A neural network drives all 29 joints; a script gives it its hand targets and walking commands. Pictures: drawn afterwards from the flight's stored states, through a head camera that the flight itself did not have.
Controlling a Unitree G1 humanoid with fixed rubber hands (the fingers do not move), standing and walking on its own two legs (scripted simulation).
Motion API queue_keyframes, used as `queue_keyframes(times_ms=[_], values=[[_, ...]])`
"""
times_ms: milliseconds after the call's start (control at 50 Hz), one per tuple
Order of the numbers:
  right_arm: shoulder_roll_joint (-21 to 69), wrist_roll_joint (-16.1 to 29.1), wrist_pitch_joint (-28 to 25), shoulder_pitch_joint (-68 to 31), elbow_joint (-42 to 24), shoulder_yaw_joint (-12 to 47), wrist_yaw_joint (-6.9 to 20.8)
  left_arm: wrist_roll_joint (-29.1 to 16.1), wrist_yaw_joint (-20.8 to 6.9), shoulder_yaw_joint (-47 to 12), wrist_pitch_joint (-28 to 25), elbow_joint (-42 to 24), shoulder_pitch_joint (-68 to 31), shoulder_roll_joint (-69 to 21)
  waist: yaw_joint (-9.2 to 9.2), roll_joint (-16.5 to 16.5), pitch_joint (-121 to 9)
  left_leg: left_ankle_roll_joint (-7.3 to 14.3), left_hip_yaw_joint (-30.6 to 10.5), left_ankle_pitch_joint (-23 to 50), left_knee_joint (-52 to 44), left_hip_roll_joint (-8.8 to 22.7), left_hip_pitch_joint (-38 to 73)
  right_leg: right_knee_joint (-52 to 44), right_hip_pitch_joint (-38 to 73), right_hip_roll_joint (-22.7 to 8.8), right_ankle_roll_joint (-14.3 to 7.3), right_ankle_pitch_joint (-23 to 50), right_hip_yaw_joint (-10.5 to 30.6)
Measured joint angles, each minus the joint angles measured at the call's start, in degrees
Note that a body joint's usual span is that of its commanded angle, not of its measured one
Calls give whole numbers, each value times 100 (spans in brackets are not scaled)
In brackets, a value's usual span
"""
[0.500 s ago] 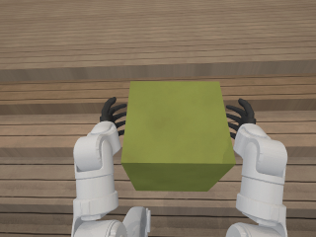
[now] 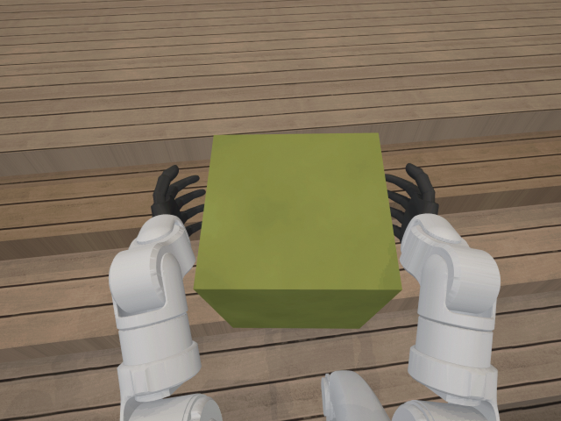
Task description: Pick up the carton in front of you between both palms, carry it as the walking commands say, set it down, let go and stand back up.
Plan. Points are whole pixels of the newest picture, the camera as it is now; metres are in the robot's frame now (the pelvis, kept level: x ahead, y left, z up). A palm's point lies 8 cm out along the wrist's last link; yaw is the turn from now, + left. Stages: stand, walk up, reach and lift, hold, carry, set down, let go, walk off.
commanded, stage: carry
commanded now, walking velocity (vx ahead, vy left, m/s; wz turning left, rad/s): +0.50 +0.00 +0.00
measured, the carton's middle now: (295, 243) +0.37 -0.01 +0.06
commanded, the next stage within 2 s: none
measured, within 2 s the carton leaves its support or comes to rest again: neither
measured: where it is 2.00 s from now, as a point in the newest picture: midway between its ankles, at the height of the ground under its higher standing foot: (266, 155)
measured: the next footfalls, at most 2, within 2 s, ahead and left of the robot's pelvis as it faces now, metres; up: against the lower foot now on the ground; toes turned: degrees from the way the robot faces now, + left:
right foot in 0.30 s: +0.43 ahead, -0.15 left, +0.11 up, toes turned -7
left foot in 0.88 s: +0.71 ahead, +0.11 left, +0.21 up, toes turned +8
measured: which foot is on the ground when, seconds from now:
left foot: down 0.00-0.32, up 0.34-0.86, down 0.88-1.00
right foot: up 0.00-0.28, down 0.30-0.90, up 0.92-1.00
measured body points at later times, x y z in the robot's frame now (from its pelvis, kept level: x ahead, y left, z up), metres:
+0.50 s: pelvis +0.28 -0.06 +0.08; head +0.33 -0.07 +0.53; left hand +0.62 +0.12 +0.19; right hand +0.66 -0.19 +0.17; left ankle +0.23 +0.04 -0.45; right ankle +0.39 -0.14 -0.62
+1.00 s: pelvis +0.56 +0.03 +0.16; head +0.57 +0.03 +0.61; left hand +0.93 +0.17 +0.29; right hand +0.90 -0.14 +0.29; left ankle +0.67 +0.11 -0.51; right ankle +0.43 -0.12 -0.41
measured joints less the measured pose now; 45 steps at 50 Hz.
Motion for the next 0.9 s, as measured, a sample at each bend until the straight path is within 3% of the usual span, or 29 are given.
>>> queue_keyframes(times_ms=[100,140,220,280,320,340,360,400,440,480,560,680,760,840,880,900], values=[[-49,-86,150,-198,92,41,16,-95,104,-108,216,68,-161,249,27,-44,-398,-126,-147,-153,-713,92,843,1180,-1280,-215,-33,-690,-211],[-86,-98,276,-212,117,-15,19,-100,149,-127,320,203,-255,251,46,-28,-510,-209,-247,-205,-1053,178,1254,1113,-1669,-324,-9,-688,-327],[-128,-103,423,-262,249,-200,66,-70,233,-125,465,473,-431,200,163,49,-706,-353,-330,-182,-1979,370,2141,-777,-1634,-520,-30,-201,-650],[-138,-224,468,-328,438,-334,94,-63,249,-102,480,824,-594,198,353,156,-807,-431,-195,-180,-2182,541,2549,-2607,-711,-374,-191,169,-950],[-189,-350,430,-296,547,-441,103,-101,205,-139,435,1086,-675,141,702,221,-707,-408,-74,-248,-994,746,2295,-3631,192,-51,-175,229,-1054],[-254,-438,355,-319,632,-504,108,-138,179,-169,402,1165,-725,84,861,289,-567,-409,-367,-269,348,741,1781,-3604,302,2,-170,206,-1099],[-327,-496,279,-335,720,-578,110,-143,187,-218,359,1218,-752,17,974,336,-418,-377,-775,-162,1879,544,1147,-3612,414,12,-185,207,-1127],[-342,-519,206,-320,778,-669,148,-79,251,-274,276,1176,-637,-83,1065,481,-153,-220,-1213,131,4368,123,34,-3923,791,79,-190,271,-1167],[-217,-539,169,-215,686,-707,220,-102,233,-254,215,1046,-441,-132,1031,549,21,-43,-1178,278,5675,-58,-882,-4396,1208,129,-134,363,-1166],[-98,-541,122,-76,503,-683,280,-132,174,-221,126,899,-290,-166,950,540,165,87,-999,279,6164,-44,-1653,-4873,1626,146,-102,431,-1155],[-16,-457,-16,127,151,-487,326,-166,17,-215,-43,519,-82,-192,771,455,243,116,-650,108,5910,209,-2743,-5570,2310,107,-50,444,-1077],[-230,-259,83,78,-29,-271,222,-145,-9,-315,-35,223,-16,-183,689,457,-71,113,-593,-528,7040,544,-4134,-6183,3169,39,124,180,-879],[-288,-235,231,-103,177,-207,95,-162,12,-267,123,245,-36,-100,613,459,-325,0,-395,-310,6022,790,-4378,-6925,3930,-98,276,143,-714],[-325,-269,348,-250,518,-149,36,-107,-5,-134,295,458,-148,-38,500,287,-681,130,52,-36,3510,697,-3437,-7742,4655,-363,472,208,-687],[-314,-270,360,-417,780,-114,32,-38,-6,-25,329,546,-184,18,317,280,-759,204,174,74,2324,426,-2542,-7304,4675,-508,530,101,-778],[-268,-268,322,-485,893,-89,38,11,-1,27,301,610,-227,92,120,176,-687,197,247,56,2173,280,-2309,-6556,4472,-691,505,35,-763]])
